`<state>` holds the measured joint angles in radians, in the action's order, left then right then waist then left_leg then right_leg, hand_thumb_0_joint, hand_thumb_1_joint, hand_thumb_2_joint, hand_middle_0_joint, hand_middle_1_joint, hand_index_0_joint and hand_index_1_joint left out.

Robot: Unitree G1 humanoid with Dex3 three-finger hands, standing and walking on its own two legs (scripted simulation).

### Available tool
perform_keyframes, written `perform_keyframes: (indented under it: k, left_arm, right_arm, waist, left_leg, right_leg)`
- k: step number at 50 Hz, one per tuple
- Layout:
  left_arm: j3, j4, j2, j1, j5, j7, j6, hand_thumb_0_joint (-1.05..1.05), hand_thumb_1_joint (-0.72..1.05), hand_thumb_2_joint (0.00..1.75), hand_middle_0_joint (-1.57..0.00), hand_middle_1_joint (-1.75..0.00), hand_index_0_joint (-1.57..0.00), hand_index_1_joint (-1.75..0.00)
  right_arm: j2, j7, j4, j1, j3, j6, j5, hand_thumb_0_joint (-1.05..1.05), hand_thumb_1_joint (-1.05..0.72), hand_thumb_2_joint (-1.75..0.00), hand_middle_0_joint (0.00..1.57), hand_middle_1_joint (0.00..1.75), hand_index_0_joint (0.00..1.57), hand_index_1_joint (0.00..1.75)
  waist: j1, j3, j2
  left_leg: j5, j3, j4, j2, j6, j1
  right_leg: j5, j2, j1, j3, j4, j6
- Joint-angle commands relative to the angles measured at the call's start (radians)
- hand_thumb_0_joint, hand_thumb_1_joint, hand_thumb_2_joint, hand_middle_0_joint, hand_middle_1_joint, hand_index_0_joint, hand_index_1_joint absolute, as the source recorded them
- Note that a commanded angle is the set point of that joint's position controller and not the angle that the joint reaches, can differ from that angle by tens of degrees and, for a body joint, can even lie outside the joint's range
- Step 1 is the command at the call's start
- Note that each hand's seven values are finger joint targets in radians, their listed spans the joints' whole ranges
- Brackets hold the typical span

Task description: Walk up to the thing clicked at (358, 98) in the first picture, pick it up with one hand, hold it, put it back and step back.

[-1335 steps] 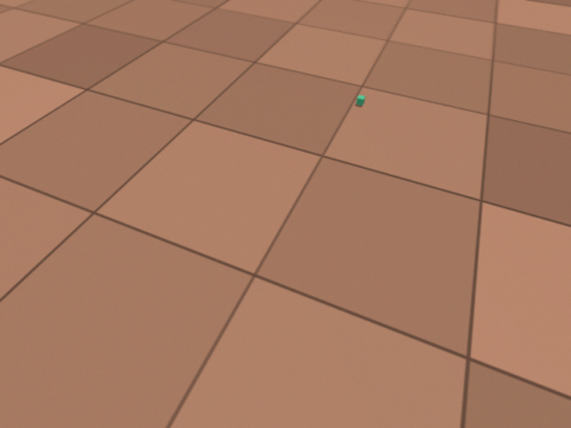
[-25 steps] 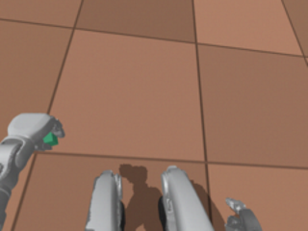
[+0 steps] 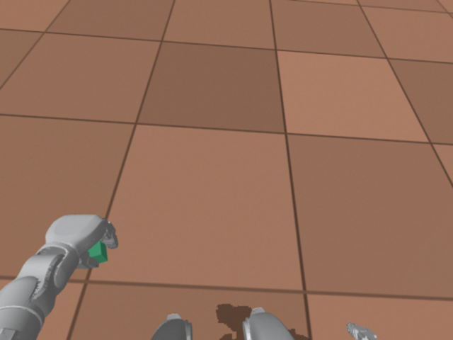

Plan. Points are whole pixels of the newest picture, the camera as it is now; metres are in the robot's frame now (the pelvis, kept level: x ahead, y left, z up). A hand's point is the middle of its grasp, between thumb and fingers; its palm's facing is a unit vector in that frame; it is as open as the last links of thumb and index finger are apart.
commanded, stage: lift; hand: left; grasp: from above
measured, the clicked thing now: (92, 250) +0.34 +0.25 -0.12
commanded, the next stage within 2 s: hold in 0.34 s
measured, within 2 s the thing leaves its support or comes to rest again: neither
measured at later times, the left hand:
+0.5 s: hand (87, 234) +0.33 +0.22 -0.01, palm faces -0.50 -0.02 -0.87, open 5.4 cm
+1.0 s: hand (84, 227) +0.33 +0.21 +0.03, palm faces -0.49 -0.01 -0.87, open 5.1 cm
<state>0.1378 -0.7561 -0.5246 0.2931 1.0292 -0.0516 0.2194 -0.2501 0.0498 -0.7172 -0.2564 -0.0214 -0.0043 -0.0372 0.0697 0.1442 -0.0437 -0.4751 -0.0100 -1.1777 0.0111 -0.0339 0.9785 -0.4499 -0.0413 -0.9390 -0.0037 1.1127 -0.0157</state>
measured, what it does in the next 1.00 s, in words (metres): rises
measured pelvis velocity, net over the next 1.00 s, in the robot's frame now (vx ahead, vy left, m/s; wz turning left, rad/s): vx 0.04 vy -0.01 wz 0.00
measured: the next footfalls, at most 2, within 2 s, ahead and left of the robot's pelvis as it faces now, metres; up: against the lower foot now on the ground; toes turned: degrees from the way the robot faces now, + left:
none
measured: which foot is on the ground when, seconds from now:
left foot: down 0.00-1.00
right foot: down 0.00-1.00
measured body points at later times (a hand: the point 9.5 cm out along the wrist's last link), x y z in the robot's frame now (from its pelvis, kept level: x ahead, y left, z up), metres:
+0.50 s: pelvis +0.03 -0.01 +0.06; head +0.08 -0.01 +0.50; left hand +0.35 +0.22 +0.04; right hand +0.13 -0.28 -0.06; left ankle +0.05 +0.09 -0.65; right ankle +0.05 -0.13 -0.65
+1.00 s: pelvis +0.04 -0.01 +0.07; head +0.06 -0.02 +0.52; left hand +0.35 +0.21 +0.08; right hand +0.16 -0.27 -0.05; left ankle +0.05 +0.09 -0.65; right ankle +0.05 -0.13 -0.65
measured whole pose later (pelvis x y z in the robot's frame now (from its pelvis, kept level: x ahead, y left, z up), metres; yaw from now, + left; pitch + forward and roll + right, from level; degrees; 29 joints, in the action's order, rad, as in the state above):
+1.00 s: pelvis +0.04 -0.01 +0.07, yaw +0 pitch +6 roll -1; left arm 0.19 -0.64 -0.46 0.22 1.00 0.04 0.18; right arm -0.25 0.07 -0.69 -0.22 -0.04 0.05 -0.06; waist 0.02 0.06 -0.05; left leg -0.33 0.02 -0.70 0.00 -0.03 0.47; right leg -0.32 -0.02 -0.46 0.04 0.68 -0.01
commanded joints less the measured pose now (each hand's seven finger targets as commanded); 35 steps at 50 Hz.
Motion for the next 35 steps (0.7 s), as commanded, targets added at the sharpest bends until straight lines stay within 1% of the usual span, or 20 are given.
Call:
perform_keyframes:
  k: [1,3,5,7,8,11,13,17,18,19,20,21,22,23,25,26,29,30,33,35]
  left_arm:
    - [-0.094,0.194,-0.201,0.323,-0.022,-0.053,0.001,0.00,0.73,0.25,-1.13,-0.13,-1.13,-0.13]
    - [-0.118,0.179,-0.217,0.289,-0.014,-0.065,-0.005,0.00,0.72,0.25,-1.12,-0.13,-1.12,-0.13]
    - [-0.106,0.202,-0.207,0.321,-0.005,-0.073,-0.011,0.00,0.73,0.28,-1.13,-0.14,-1.12,-0.14]
    - [-0.100,0.191,-0.196,0.311,0.005,-0.077,-0.022,0.00,0.74,0.23,-1.13,-0.12,-1.14,-0.12]
    - [-0.099,0.196,-0.192,0.289,0.000,-0.077,-0.026,0.00,0.74,0.23,-1.14,-0.11,-1.14,-0.11]
    - [-0.096,0.202,-0.185,0.296,-0.004,-0.073,-0.039,0.00,0.78,0.25,-1.16,-0.14,-1.16,-0.13]
    - [-0.077,0.203,-0.164,0.295,-0.008,-0.066,-0.052,0.00,0.78,0.27,-1.17,-0.11,-1.17,-0.11]
    - [-0.080,0.208,-0.173,0.273,-0.018,-0.038,-0.056,0.00,0.79,0.24,-1.18,-0.10,-1.18,-0.09]
    - [-0.068,0.216,-0.161,0.276,-0.022,-0.029,-0.052,0.00,0.80,0.24,-1.18,-0.09,-1.18,-0.09]
    - [-0.069,0.227,-0.163,0.269,-0.026,-0.021,-0.048,0.00,0.81,0.24,-1.19,-0.10,-1.19,-0.09]
    - [-0.073,0.231,-0.172,0.280,-0.023,-0.014,-0.044,0.00,0.82,0.24,-1.20,-0.09,-1.20,-0.09]
    - [-0.081,0.238,-0.178,0.283,-0.025,-0.010,-0.039,0.00,0.82,0.24,-1.19,-0.11,-1.20,-0.10]
    - [-0.082,0.254,-0.178,0.292,-0.029,-0.009,-0.035,0.00,0.81,0.25,-1.18,-0.11,-1.19,-0.10]
    - [-0.080,0.242,-0.169,0.273,-0.027,-0.010,-0.036,0.00,0.81,0.22,-1.18,-0.10,-1.19,-0.09]
    - [-0.080,0.262,-0.167,0.285,-0.028,-0.010,-0.031,0.00,0.81,0.20,-1.18,-0.08,-1.19,-0.07]
    - [-0.084,0.256,-0.175,0.279,-0.017,-0.012,-0.031,0.00,0.82,0.19,-1.18,-0.09,-1.20,-0.07]
    - [-0.070,0.255,-0.157,0.277,-0.011,-0.011,-0.030,0.00,0.82,0.20,-1.19,-0.07,-1.20,-0.06]
    - [-0.082,0.263,-0.167,0.281,-0.012,-0.011,-0.031,0.00,0.83,0.20,-1.20,-0.07,-1.21,-0.06]
    - [-0.068,0.262,-0.154,0.279,-0.014,-0.008,-0.040,0.00,0.83,0.23,-1.20,-0.08,-1.21,-0.07]
    - [-0.070,0.267,-0.155,0.272,-0.021,0.000,-0.044,0.00,0.82,0.20,-1.19,-0.08,-1.20,-0.06]
  right_arm:
    - [-0.154,0.008,0.096,-0.019,-0.053,-0.039,-0.004,0.00,-0.91,-0.91,0.20,0.30,0.20,0.30]
    - [-0.154,0.007,0.096,-0.020,-0.056,-0.040,-0.005,0.00,-0.91,-0.91,0.20,0.30,0.20,0.30]
    - [-0.153,0.006,0.098,-0.021,-0.059,-0.039,-0.006,0.00,-0.91,-0.90,0.20,0.30,0.20,0.30]
    - [-0.150,0.005,0.094,-0.030,-0.059,-0.037,-0.007,0.00,-0.91,-0.90,0.20,0.30,0.20,0.30]
    - [-0.152,0.004,0.101,-0.021,-0.063,-0.036,-0.009,0.00,-0.91,-0.90,0.20,0.30,0.20,0.30]
    - [-0.150,0.005,0.099,-0.026,-0.067,-0.029,-0.010,0.00,-0.91,-0.90,0.20,0.30,0.20,0.30]
    - [-0.148,0.006,0.097,-0.027,-0.067,-0.026,-0.011,0.00,-0.91,-0.90,0.20,0.30,0.20,0.30]
    - [-0.147,0.011,0.103,-0.012,-0.068,-0.016,-0.012,0.00,-0.90,-0.90,0.20,0.30,0.20,0.30]
    - [-0.145,0.013,0.103,-0.010,-0.067,-0.015,-0.011,0.00,-0.90,-0.90,0.20,0.30,0.20,0.30]
    - [-0.143,0.014,0.105,-0.001,-0.066,-0.014,-0.011,0.00,-0.90,-0.90,0.20,0.30,0.20,0.30]
    - [-0.146,0.015,0.104,0.000,-0.066,-0.012,-0.010,0.00,-0.91,-0.90,0.20,0.30,0.20,0.30]
    - [-0.144,0.017,0.107,0.005,-0.066,-0.010,-0.009,0.00,-0.91,-0.90,0.20,0.30,0.20,0.30]
    - [-0.146,0.018,0.111,0.006,-0.066,-0.010,-0.010,0.00,-0.90,-0.90,0.20,0.30,0.20,0.30]
    - [-0.141,0.019,0.106,0.006,-0.063,-0.009,-0.009,0.00,-0.90,-0.90,0.20,0.30,0.20,0.30]
    - [-0.146,0.020,0.106,0.010,-0.066,-0.008,-0.010,0.00,-0.90,-0.90,0.20,0.30,0.20,0.30]
    - [-0.146,0.020,0.107,0.015,-0.065,-0.006,-0.011,0.00,-0.90,-0.90,0.20,0.30,0.20,0.30]
    - [-0.145,0.020,0.107,0.017,-0.065,-0.001,-0.012,0.00,-0.90,-0.90,0.20,0.30,0.20,0.30]
    - [-0.148,0.020,0.105,0.017,-0.067,0.000,-0.012,0.00,-0.90,-0.90,0.20,0.30,0.20,0.30]
    - [-0.147,0.019,0.108,0.025,-0.068,0.003,-0.014,0.00,-0.90,-0.90,0.20,0.30,0.20,0.30]
    - [-0.148,0.019,0.105,0.029,-0.069,0.005,-0.015,0.00,-0.90,-0.90,0.20,0.30,0.20,0.30]
  waist:
    - [-0.005,0.273,-0.060]
    - [-0.019,0.277,-0.051]
    - [-0.020,0.296,-0.051]
    - [-0.019,0.269,-0.042]
    - [-0.032,0.272,-0.033]
    - [-0.021,0.280,-0.013]
    - [-0.019,0.267,-0.011]
    - [-0.028,0.237,0.001]
    - [-0.020,0.227,-0.007]
    - [-0.031,0.230,-0.009]
    - [-0.025,0.234,-0.017]
    - [-0.032,0.238,-0.022]
    - [-0.026,0.248,-0.030]
    - [-0.032,0.236,-0.031]
    - [-0.027,0.246,-0.036]
    - [-0.034,0.229,-0.030]
    - [-0.027,0.222,-0.009]
    - [-0.033,0.232,-0.007]
    - [-0.031,0.220,0.000]
    - [-0.036,0.222,-0.005]
  left_leg:
    - [0.112,-0.042,0.296,0.000,0.025,-0.353]
    - [0.155,-0.027,0.308,-0.007,0.024,-0.371]
    - [0.211,-0.019,0.321,-0.010,0.024,-0.418]
    - [0.219,-0.022,0.348,-0.010,0.026,-0.427]
    - [0.228,-0.015,0.357,-0.014,0.024,-0.444]
    - [0.271,-0.004,0.369,-0.019,0.020,-0.474]
    - [0.279,0.001,0.391,-0.022,0.020,-0.489]
    - [0.288,0.000,0.432,-0.023,0.019,-0.525]
    - [0.278,0.003,0.442,-0.024,0.020,-0.528]
    - [0.284,0.003,0.451,-0.025,0.020,-0.543]
    - [0.295,0.005,0.454,-0.025,0.020,-0.553]
    - [0.305,0.003,0.457,-0.024,0.020,-0.563]
    - [0.314,0.002,0.467,-0.023,0.023,-0.583]
    - [0.331,0.000,0.470,-0.022,0.025,-0.587]
    - [0.364,-0.002,0.478,-0.018,0.028,-0.615]
    - [0.370,-0.003,0.485,-0.021,0.027,-0.614]
    - [0.387,0.008,0.489,-0.026,0.022,-0.623]
    - [0.403,0.008,0.491,-0.024,0.022,-0.635]
    - [0.423,0.008,0.502,-0.025,0.022,-0.651]
    - [0.429,0.008,0.516,-0.026,0.024,-0.658]
  right_leg:
    - [0.110,-0.020,0.164,-0.017,-0.222,0.043]
    - [0.137,-0.018,0.209,-0.010,-0.243,0.045]
    - [0.180,-0.016,0.246,-0.005,-0.266,0.046]
    - [0.184,-0.017,0.269,-0.001,-0.287,0.046]
    - [0.193,-0.014,0.292,0.001,-0.307,0.045]
    - [0.242,-0.010,0.341,0.015,-0.345,0.039]
    - [0.251,-0.009,0.367,0.018,-0.367,0.038]
    - [0.256,-0.007,0.408,0.020,-0.411,0.036]
    - [0.246,-0.007,0.411,0.021,-0.418,0.037]
    - [0.249,-0.005,0.421,0.020,-0.426,0.038]
    - [0.259,-0.005,0.421,0.021,-0.428,0.039]
    - [0.264,-0.005,0.433,0.022,-0.436,0.038]
    - [0.269,-0.007,0.439,0.019,-0.436,0.039]
    - [0.281,-0.006,0.440,0.019,-0.436,0.040]
    - [0.299,-0.009,0.444,0.016,-0.441,0.040]
    - [0.308,-0.008,0.456,0.017,-0.449,0.040]
    - [0.339,-0.005,0.475,0.025,-0.462,0.037]
    - [0.352,-0.006,0.483,0.025,-0.466,0.036]
    - [0.370,-0.005,0.504,0.026,-0.480,0.033]
    - [0.369,-0.005,0.522,0.025,-0.485,0.034]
